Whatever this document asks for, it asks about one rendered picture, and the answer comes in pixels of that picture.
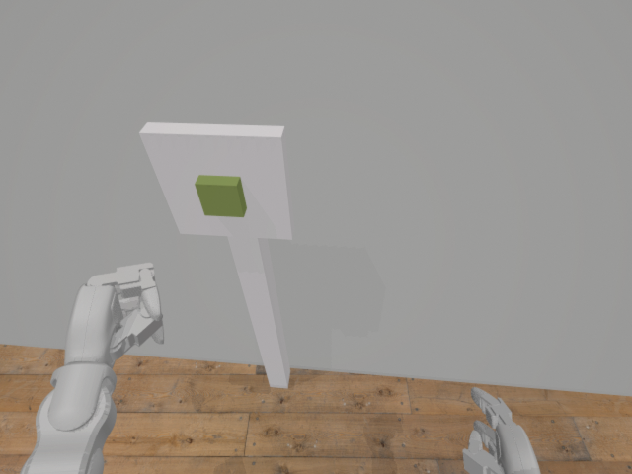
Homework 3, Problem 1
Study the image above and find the left robot hand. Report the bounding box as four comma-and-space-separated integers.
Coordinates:
64, 263, 164, 369

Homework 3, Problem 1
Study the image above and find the right robot hand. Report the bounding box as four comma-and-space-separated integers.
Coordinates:
463, 387, 541, 474

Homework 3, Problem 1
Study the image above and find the panel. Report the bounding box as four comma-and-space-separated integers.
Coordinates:
139, 122, 294, 389

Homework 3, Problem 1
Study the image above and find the robot left forearm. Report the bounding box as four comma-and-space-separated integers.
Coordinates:
20, 361, 117, 474

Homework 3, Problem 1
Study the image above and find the button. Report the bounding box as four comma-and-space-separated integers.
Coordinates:
195, 175, 247, 217

